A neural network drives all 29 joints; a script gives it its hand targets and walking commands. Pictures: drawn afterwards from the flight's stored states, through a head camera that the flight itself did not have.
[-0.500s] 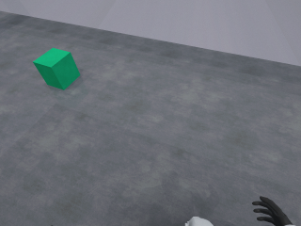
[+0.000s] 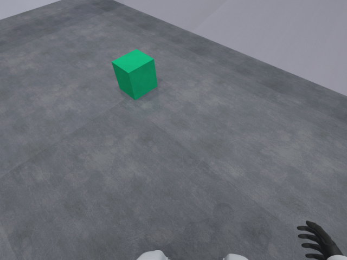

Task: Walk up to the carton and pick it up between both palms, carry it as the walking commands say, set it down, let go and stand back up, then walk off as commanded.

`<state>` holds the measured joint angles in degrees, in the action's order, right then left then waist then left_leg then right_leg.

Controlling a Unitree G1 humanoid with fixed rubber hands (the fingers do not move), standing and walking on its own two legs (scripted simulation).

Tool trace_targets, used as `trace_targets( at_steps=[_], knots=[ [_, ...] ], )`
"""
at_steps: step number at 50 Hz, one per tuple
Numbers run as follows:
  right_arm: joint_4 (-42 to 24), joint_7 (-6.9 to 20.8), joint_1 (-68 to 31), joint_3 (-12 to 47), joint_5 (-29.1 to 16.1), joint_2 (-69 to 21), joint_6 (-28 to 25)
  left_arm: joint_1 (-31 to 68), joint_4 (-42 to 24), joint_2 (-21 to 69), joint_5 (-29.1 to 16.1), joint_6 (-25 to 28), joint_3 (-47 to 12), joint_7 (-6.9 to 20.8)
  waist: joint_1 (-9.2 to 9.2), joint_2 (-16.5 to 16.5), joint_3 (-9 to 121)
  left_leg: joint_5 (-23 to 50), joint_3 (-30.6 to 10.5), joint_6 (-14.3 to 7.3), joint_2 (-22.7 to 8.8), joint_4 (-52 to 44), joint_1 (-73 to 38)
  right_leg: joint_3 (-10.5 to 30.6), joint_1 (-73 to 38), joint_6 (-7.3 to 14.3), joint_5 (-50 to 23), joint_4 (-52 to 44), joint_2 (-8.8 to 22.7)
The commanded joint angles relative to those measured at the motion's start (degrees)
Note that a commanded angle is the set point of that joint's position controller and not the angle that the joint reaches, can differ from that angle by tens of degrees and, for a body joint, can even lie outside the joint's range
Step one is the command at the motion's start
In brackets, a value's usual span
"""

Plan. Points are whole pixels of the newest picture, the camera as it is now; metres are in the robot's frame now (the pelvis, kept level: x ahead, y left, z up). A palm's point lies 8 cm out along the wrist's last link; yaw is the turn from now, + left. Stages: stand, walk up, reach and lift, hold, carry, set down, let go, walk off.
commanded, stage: walk up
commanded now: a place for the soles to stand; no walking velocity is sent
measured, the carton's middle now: (135, 74) +1.56 +0.46 -0.61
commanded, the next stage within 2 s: none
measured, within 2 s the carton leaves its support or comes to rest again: neither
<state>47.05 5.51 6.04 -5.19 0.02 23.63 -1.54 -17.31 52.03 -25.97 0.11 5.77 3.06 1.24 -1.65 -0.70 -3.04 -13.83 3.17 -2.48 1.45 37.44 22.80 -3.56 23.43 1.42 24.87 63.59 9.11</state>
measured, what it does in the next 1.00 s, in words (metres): walks ahead, turning left: right foot, then left foot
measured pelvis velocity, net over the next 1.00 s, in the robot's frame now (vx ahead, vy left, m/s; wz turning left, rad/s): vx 0.48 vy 0.07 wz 0.29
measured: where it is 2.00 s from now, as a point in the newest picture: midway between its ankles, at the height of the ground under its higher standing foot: (150, 153)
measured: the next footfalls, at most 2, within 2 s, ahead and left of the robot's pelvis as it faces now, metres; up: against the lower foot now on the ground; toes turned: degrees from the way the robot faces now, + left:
right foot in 0.16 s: +0.23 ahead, -0.14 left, +0.00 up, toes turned -5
left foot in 0.56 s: +0.42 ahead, +0.19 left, +0.00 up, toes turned +19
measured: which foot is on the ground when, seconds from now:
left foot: down 0.00-0.16, up 0.18-0.54, down 0.56-0.96, up 0.98-1.00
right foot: up 0.00-0.14, down 0.16-0.56, up 0.58-0.92, down 0.94-1.00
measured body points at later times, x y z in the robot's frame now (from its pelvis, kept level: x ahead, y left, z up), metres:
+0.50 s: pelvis +0.24 +0.01 +0.01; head +0.25 +0.00 +0.46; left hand +0.17 +0.36 -0.07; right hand +0.45 -0.27 -0.09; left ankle +0.35 +0.18 -0.69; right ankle +0.19 -0.13 -0.72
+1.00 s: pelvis +0.48 +0.07 +0.00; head +0.49 +0.04 +0.45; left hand +0.46 +0.41 -0.08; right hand +0.63 -0.22 -0.13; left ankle +0.38 +0.17 -0.69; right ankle +0.59 -0.02 -0.72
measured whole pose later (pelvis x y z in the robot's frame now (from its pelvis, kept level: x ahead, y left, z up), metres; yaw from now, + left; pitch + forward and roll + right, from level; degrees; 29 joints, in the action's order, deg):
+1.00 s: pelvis +0.48 +0.07 +0.00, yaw +17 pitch -2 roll +1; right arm 49.8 4.1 16.2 -4.1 1.0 24.8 -1.7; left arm -16.3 51.6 -24.2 0.9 7.0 4.0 2.9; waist 1.5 2.9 -1.9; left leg -27.3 1.0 -2.9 -0.9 50.4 16.0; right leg -6.7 24.5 1.0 13.1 40.3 5.1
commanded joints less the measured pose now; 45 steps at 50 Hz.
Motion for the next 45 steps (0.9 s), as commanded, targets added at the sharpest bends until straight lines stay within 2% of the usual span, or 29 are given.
trace_targets(
  at_steps=[1,2,4,6,7,8,9,10,11,12,15,18,20,23,25,26,27,28,29,30,31,34,36,37,39,40,41,43,45],
  knots=[
    [-4.25,-0.64,1.74,-3.56,0.89,15.94,-1.53,-1.35,-3.86,-13.49,0.31,1.64,3.73,0.63,3.0,9.4,1.67,-10.96,-19.09,-13.71,-14.28,-21.04,-3.39,0.88,5.42,-0.35,2.6,-12.86,0.95],
    [-5.09,-0.23,2.25,-3.55,0.93,16.21,-1.76,-0.64,-4.05,-13.58,0.5,1.62,3.4,0.82,3.83,9.57,1.63,-13.24,-22.72,-14.47,-16.12,-21.68,-4.08,0.31,5.45,-0.24,2.62,-14.43,-0.31],
    [-5.31,0.16,0.81,-3.56,1.38,15.96,-1.8,-1.79,-3.36,-13.69,0.42,2.0,4.31,0.87,2.59,10.31,1.34,-18.08,-20.77,-12.59,-14.4,-21.34,1.78,-0.96,-0.28,-0.51,-5.47,-20.05,-0.75],
    [-6.72,0.47,-2.96,-3.58,1.52,15.49,-1.62,-7.91,-1.15,-13.82,0.81,2.3,5.68,0.76,-1.92,6.8,5.18,-24.89,-14.9,-9.11,-9.42,-14.48,11.32,-4.4,-17.02,-0.2,-16.93,-24.88,-4.42],
    [-8.15,0.39,-5.15,-1.98,1.89,12.11,-1.64,-12.29,-0.39,-15.82,1.23,2.69,6.53,0.12,-6.41,1.4,5.49,-24.12,-11.8,-6.33,-5.39,-4.9,21.62,0.91,-28.11,1.95,-10.86,-29.41,-2.89],
    [-9.3,0.07,-6.15,-0.87,1.14,8.91,-2.12,-17.9,0.28,-20.77,1.81,3.22,8.08,-0.59,-10.74,-16.03,6.24,-19.3,-6.55,-2.72,2.25,15.99,29.15,19.39,-31.71,5.28,13.51,-44.81,9.1],
    [-9.33,-0.57,-4.13,-1.21,1.56,9.88,-2.03,-12.57,-1.89,-23.5,1.75,3.31,7.55,-1.14,-7.33,-15.2,3.3,-15.22,-6.78,-0.54,1.63,29.75,33.59,38.78,-27.21,11.69,33.78,-55.77,22.45],
    [-6.83,-0.86,-4.78,-2.59,1.34,13.75,-1.95,-7.46,-4.6,-21.56,0.68,3.43,6.76,-1.37,-4.82,-5.92,1.3,-13.31,-10.67,0.8,-1.35,33.57,31.94,38.76,-24.92,13.05,30.74,-56.57,22.91],
    [-5.22,-0.9,-2.36,-2.8,1.22,14.25,-1.95,-3.49,-5.25,-19.39,0.6,3.41,6.34,-1.59,-2.7,-1.34,-0.83,-7.59,-12.1,0.85,-4.55,32.06,30.07,31.47,-20.43,12.47,23.42,-54.5,21.02],
    [-3.87,-0.59,-0.42,-3.11,0.91,14.35,-2.16,-1.91,-5.72,-18.89,0.73,3.32,6.09,-1.46,-1.55,-1.51,-1.17,-6.81,-10.35,2.01,-6.49,29.79,26.67,25.19,-17.68,13.27,17.66,-53.36,19.82],
    [-1.49,0.72,2.21,-3.39,2.08,13.98,-1.68,-0.41,-6.23,-18.41,1.01,2.92,5.9,-1.08,-0.98,-7.74,0.05,-5.17,-6.89,3.13,-7.31,21.64,19.18,10.7,-14.88,11.91,8.61,-51.36,15.28],
    [-2.24,1.84,-1.9,-2.77,1.56,10.88,-0.43,-1.85,-5.09,-19.19,0.74,2.84,6.06,-0.81,-1.87,-7.66,-3.51,-1.05,-3.97,3.41,-7.42,14.38,16.41,4.35,-12.39,10.8,6.25,-52.99,13.81],
    [-2.99,2.42,-3.41,-2.06,1.02,10.16,-0.42,-0.83,-5.17,-19.03,0.13,2.92,6.08,-0.67,-1.22,-8.4,-4.47,3.18,-0.99,2.87,-6.65,7.55,13.63,-2.2,-12.53,9.69,-2.13,-53.1,11.6],
    [-3.82,3.1,-7.54,-1.46,0.46,9.01,-1.09,-2.65,-4.26,-17.33,-0.25,2.54,4.9,-0.4,-1.38,-4.26,-0.91,9.2,3.19,1.95,-4.85,-0.2,2.76,-7.93,-12.39,7.82,-18.72,-49.26,8.74],
    [-2.37,2.77,-3.02,-1.69,0.88,9.95,-0.88,-1.07,-4.34,-18.51,-0.76,1.74,5.14,-0.55,-0.02,-5.52,1.86,3.62,4.32,-0.09,-3.65,-2.71,0.97,-8.38,-18.23,7.23,-28.17,-42.63,10.93],
    [-2.06,2.18,1.04,-2.39,1.1,10.62,-0.96,-0.3,-5.06,-17.96,-1.43,1.28,4.79,-0.93,3.56,-1.8,5.54,3.27,4.94,-1.94,-1.55,-5.93,-7.65,-9.62,-17.3,6.93,-37.5,-33.91,9.65],
    [-0.31,0.84,10.21,-3.38,1.76,12.83,-1.01,-1.29,-5.66,-15.09,-1.74,0.55,3.49,-0.93,7.06,1.0,10.46,-0.58,2.42,-4.03,0.09,-8.97,-18.85,-10.74,-12.8,5.48,-37.72,-20.99,6.04],
    [1.2,-0.25,16.96,-5.46,2.34,19.12,-1.21,-4.74,-6.11,-11.34,-2.14,0.59,2.02,-1.0,10.32,14.43,16.57,-7.27,-12.27,-8.52,-8.37,-11.09,-32.95,-11.08,0.03,2.82,-27.2,-0.95,2.24],
    [-0.52,-1.68,16.25,-5.7,0.63,21.75,-1.22,-2.78,-8.05,-9.45,-1.29,0.57,1.25,-0.42,9.88,20.85,15.23,-12.59,-31.86,-9.48,-19.05,-17.4,-36.91,-5.92,15.0,1.19,5.8,7.13,-4.6],
    [-1.58,-2.28,13.42,-5.9,-1.23,22.56,-1.38,-1.32,-7.11,-15.66,-1.03,0.33,2.44,-0.9,9.76,6.61,14.49,-13.9,-42.38,-12.45,-23.54,-21.42,-32.06,2.02,16.15,0.66,3.23,9.5,-3.43],
    [-1.24,-2.66,10.47,-5.36,-1.5,20.77,-1.61,-1.41,-5.59,-15.71,-1.02,0.27,2.89,-0.95,7.88,4.25,9.95,-10.03,-35.06,-11.32,-21.64,-20.7,-24.97,2.6,15.85,1.6,-0.31,8.62,-1.17],
    [-3.19,-2.65,2.64,-3.78,-0.04,15.87,-2.24,-6.24,-2.47,-13.19,-0.89,-0.34,2.59,0.2,2.42,8.8,4.92,-8.3,-15.37,-8.56,-13.22,-20.76,-8.64,1.83,6.11,0.81,-4.31,-3.26,2.21],
    [-3.71,-2.27,3.57,-3.17,0.57,16.02,-2.66,-5.96,-1.88,-12.36,0.04,-0.44,3.39,0.8,3.03,11.31,2.9,-11.86,-16.03,-11.36,-14.88,-22.39,-5.62,1.49,5.16,0.38,-3.43,-7.18,2.31],
    [-3.38,-1.85,3.52,-3.59,0.92,16.87,-2.67,-2.53,-2.29,-12.73,0.2,-0.33,2.98,1.08,3.91,6.44,0.85,-14.66,-19.83,-13.15,-17.35,-23.27,-5.6,2.01,6.28,-0.47,-0.19,-10.45,1.53],
    [-3.1,-1.57,4.8,-3.49,1.08,17.85,-2.84,-1.54,-3.14,-12.85,0.5,-0.02,3.54,1.32,3.84,6.01,0.41,-16.86,-21.2,-14.38,-20.05,-23.71,-5.05,1.38,7.02,-0.51,-1.93,-14.63,1.05],
    [-3.68,-1.67,5.95,-3.49,0.34,17.7,-3.13,-0.64,-4.03,-12.32,0.58,0.34,3.31,1.43,4.13,6.13,2.57,-14.11,-19.91,-13.78,-19.3,-22.53,-8.52,2.45,7.84,-0.35,-4.47,-16.82,0.67],
    [-3.19,-1.87,5.32,-3.57,0.52,17.05,-3.29,-1.69,-3.08,-12.3,0.25,0.42,3.26,1.74,3.79,10.87,1.18,-16.04,-16.44,-12.36,-17.24,-23.22,-5.41,1.16,7.2,-0.49,-8.43,-18.88,0.58],
    [-4.38,-1.76,3.87,-3.24,0.86,15.63,-3.36,1.51,-3.56,-11.28,0.6,0.89,3.68,2.1,3.96,8.47,1.36,-12.76,-15.56,-10.95,-16.08,-22.26,-5.78,-0.01,2.97,-0.26,-11.05,-22.79,-2.03],
    [-6.06,-1.52,-1.37,-2.77,0.62,15.94,-2.99,-2.96,-2.04,-11.28,0.56,1.37,4.19,2.02,-0.76,4.78,0.72,-19.25,-10.43,-8.69,-13.09,-16.72,3.51,-2.27,-9.84,-0.28,-14.84,-28.57,-3.07]
  ],
)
